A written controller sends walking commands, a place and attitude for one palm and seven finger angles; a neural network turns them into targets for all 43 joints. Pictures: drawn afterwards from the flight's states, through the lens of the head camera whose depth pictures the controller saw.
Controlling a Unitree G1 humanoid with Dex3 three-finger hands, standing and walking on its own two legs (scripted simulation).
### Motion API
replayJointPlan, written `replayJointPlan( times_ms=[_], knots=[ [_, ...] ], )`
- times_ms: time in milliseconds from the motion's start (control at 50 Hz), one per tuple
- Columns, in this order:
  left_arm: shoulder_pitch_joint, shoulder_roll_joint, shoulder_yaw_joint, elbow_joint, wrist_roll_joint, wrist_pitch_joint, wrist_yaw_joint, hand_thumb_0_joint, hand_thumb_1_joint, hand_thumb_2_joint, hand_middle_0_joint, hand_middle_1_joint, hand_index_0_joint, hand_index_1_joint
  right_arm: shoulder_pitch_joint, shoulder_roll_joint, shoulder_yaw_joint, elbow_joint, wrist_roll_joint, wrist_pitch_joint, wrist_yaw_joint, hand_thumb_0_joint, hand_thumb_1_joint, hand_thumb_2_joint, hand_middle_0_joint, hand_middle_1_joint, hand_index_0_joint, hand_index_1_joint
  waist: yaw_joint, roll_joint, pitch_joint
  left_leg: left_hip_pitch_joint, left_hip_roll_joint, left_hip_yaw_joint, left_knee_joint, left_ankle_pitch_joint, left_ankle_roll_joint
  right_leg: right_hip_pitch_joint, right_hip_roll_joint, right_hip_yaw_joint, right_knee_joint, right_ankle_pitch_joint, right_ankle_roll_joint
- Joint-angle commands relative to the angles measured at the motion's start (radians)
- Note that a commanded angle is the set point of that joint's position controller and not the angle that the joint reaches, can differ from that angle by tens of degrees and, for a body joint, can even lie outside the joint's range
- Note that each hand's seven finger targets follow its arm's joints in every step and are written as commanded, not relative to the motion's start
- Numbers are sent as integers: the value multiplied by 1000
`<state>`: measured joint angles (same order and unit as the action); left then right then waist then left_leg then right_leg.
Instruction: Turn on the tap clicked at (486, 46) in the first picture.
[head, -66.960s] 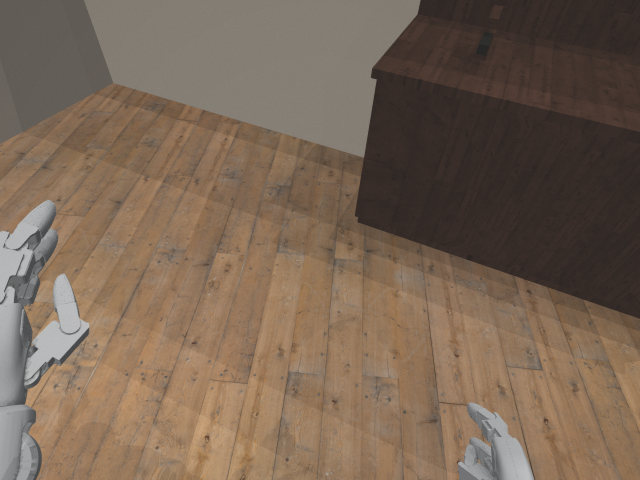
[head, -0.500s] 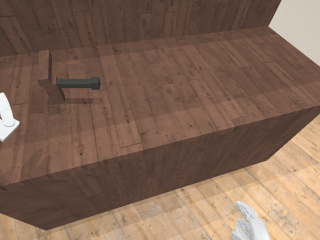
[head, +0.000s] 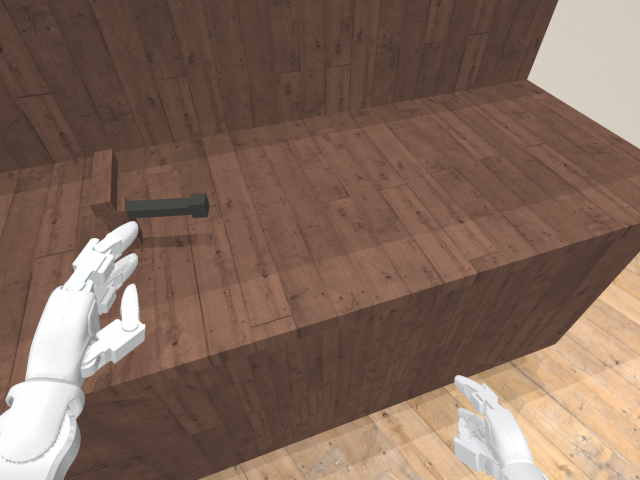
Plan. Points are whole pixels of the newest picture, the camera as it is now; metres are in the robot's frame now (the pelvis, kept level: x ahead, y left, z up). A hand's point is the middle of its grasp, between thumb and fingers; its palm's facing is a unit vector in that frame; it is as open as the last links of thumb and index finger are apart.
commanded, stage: turn the palm inward beside the body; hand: left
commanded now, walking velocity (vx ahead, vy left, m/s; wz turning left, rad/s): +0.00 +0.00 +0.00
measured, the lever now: (199, 205) +0.50 +0.25 +0.05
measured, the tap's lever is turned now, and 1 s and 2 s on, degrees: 76 76 76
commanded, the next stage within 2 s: reach beside the lever's end, fingers flat in 1.94 s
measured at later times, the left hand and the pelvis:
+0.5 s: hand (171, 347) +0.20 +0.17 +0.14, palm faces +0.39 -0.87 -0.31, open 7.5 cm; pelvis -0.01 -0.08 -0.01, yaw +1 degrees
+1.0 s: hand (148, 370) +0.18 +0.18 +0.14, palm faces +0.51 -0.84 -0.19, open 7.4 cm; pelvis +0.00 -0.07 -0.01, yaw +2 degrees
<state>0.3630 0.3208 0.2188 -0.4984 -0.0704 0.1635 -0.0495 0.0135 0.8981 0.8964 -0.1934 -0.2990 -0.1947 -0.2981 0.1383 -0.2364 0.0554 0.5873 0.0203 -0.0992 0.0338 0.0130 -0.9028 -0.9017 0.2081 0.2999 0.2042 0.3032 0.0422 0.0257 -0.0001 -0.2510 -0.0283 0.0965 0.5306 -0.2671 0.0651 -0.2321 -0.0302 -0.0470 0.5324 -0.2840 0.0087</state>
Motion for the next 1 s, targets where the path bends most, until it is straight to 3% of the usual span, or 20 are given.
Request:
replayJointPlan(
  times_ms=[0, 20, 40, 80, 100, 120, 160, 220, 300, 320, 340, 420, 480, 540, 620, 720, 800, 820, 880, 980],
  knots=[
    [-4, 302, 287, -342, 51, -178, 147, 0, 900, 900, -200, -300, -200, -300, -124, -98, -61, -204, -28, -24, -28, 0, -900, -900, 200, 300, 200, 300, 41, -83, -210, 82, 93, -139, -47, 364, -95, -44, 74, -85, 2, 147, -37],
    [-18, 362, 348, -408, 37, -243, 201, 0, 900, 900, -200, -300, -200, -300, -119, -90, -63, -180, -27, -32, -38, 0, -900, -900, 200, 300, 200, 300, 64, -15, -225, 92, 92, -129, -51, 335, -109, -41, 85, -74, 9, 128, -45],
    [5, 248, 277, -406, 26, -297, 234, 0, 900, 900, -200, -300, -200, -300, -91, -60, -57, -177, -32, -42, -41, 0, -900, -900, 200, 300, 200, 300, 70, 73, -261, 115, 85, -118, -47, 331, -120, -48, 89, -71, 16, 102, -53],
    [-16, 210, 255, -335, 12, -359, 274, 0, 900, 900, -200, -300, -200, -300, -49, -58, -60, -124, -27, -58, -39, 0, -900, -900, 200, 300, 200, 300, 41, 228, -218, 119, 77, -120, -27, 245, -121, -108, 85, -58, 14, 63, -50],
    [-73, 209, 255, -295, 6, -387, 286, 0, 900, 900, -200, -300, -200, -300, -45, -64, -58, -107, -30, -66, -40, 0, -900, -900, 200, 300, 200, 300, 14, 238, -182, 98, 67, -123, -12, 173, -106, -141, 78, -55, 7, 48, -45],
    [-153, 234, 257, -244, 23, -389, 287, 0, 900, 900, -200, -300, -200, -300, -53, -70, -50, -95, -31, -69, -44, 0, -900, -900, 200, 300, 200, 300, -16, 230, -140, 68, 59, -128, -3, 84, -84, -171, 72, -49, 0, 15, -39],
    [-176, 184, 199, -73, 0, -358, 233, 0, 900, 900, -200, -300, -200, -300, -75, -89, -48, -80, -28, -75, -61, 0, -900, -900, 200, 300, 200, 300, -48, 151, -74, 11, 45, -131, 3, -59, -57, -193, 49, -36, -34, -44, -29],
    [-219, 131, 67, 66, -48, -220, 105, 0, 900, 900, -200, -300, -200, -300, -128, -111, -30, -94, 7, -73, -104, 0, -900, -900, 200, 300, 200, 300, -52, 59, 0, -29, 22, -120, -16, -196, -35, -175, 23, 10, -110, -153, -20],
    [-292, 237, 95, 30, -58, -99, 46, 0, 900, 900, -200, -300, -200, -300, -153, -119, -40, -118, 12, -76, -146, 0, -900, -900, 200, 300, 200, 300, -7, -61, -52, -50, 34, -122, 25, -121, -35, -101, -29, 122, -186, -295, -8],
    [-273, 286, 161, 14, -53, -104, 66, 0, 900, 900, -200, -300, -200, -300, -171, -111, -37, -120, 17, -83, -145, 0, -900, -900, 200, 300, 200, 300, 9, -53, -45, -56, 35, -122, 39, -92, -40, -92, -34, 150, -187, -294, -9],
    [-269, 273, 171, -35, -51, -127, 87, 0, 900, 900, -200, -300, -200, -300, -168, -100, -40, -128, 9, -84, -138, 0, -900, -900, 200, 300, 200, 300, 14, -67, -83, -66, 40, -130, 50, -80, -46, -74, -49, 155, -176, -284, -4],
    [-103, 346, 373, -111, -86, -269, 187, 0, 900, 900, -200, -300, -200, -300, -128, -82, -56, -101, -7, -94, -112, 0, -900, -900, 200, 300, 200, 300, 63, -36, -180, -104, 58, -145, 105, -8, -66, 8, -72, 191, -113, -45, 10],
    [18, 249, 349, -66, -124, -304, 206, 0, 900, 900, -200, -300, -200, -300, -88, -85, -67, -93, -2, -95, -95, 0, -900, -900, 200, 300, 200, 300, 44, -3, -189, -132, 57, -126, 138, 62, -69, 52, -88, 197, -49, 256, 24],
    [71, 199, 305, -21, -136, -253, 178, 0, 900, 900, -200, -300, -200, -300, -73, -100, -68, -102, 6, -91, -95, 0, -900, -900, 200, 300, 200, 300, 26, 10, -148, -139, 52, -108, 146, 79, -65, 42, -104, 195, -40, 400, 38],
    [-3, 175, 245, -12, -156, -192, 120, 0, 900, 900, -200, -300, -200, -300, -85, -115, -66, -106, 19, -113, -126, 0, -900, -900, 200, 300, 200, 300, -4, -53, -38, -137, 51, -119, 149, 44, -53, -35, -112, 215, -94, 301, 57],
    [-72, 186, 210, -147, -132, -294, 143, 0, 900, 900, -200, -300, -200, -300, -67, -117, -77, -99, 7, -180, -138, 0, -900, -900, 200, 300, 200, 300, 0, -39, -113, -79, 43, -135, 128, 60, -40, -78, -73, 164, -71, 184, 36],
    [35, 162, 212, -135, -109, -363, 200, 0, 900, 900, -200, -300, -200, -300, -37, -111, -82, -91, -6, -206, -121, 0, -900, -900, 200, 300, 200, 300, 16, -10, -188, -69, 31, -122, 122, 90, -34, -76, -43, 98, -22, 193, 19],
    [56, 184, 240, -136, -104, -362, 217, 0, 900, 900, -200, -300, -200, -300, -43, -111, -79, -89, -4, -207, -119, 0, -900, -900, 200, 300, 200, 300, 25, 11, -193, -71, 27, -118, 123, 100, -34, -66, -40, 94, -17, 197, 13],
    [98, 109, 191, -107, -121, -323, 229, 0, 900, 900, -200, -300, -200, -300, -54, -105, -71, -105, -2, -202, -113, 0, -900, -900, 200, 300, 200, 300, 28, 30, -173, -81, 26, -108, 110, 101, -36, -64, -32, 65, -14, 196, 2],
    [86, 57, 137, -106, -146, -229, 217, 0, 900, 900, -200, -300, -200, -300, -66, -109, -61, -127, 4, -185, -122, 0, -900, -900, 200, 300, 200, 300, 24, -32, -121, -74, 30, -112, 80, 101, -29, -73, -11, 25, -31, 170, -4]
  ],
)
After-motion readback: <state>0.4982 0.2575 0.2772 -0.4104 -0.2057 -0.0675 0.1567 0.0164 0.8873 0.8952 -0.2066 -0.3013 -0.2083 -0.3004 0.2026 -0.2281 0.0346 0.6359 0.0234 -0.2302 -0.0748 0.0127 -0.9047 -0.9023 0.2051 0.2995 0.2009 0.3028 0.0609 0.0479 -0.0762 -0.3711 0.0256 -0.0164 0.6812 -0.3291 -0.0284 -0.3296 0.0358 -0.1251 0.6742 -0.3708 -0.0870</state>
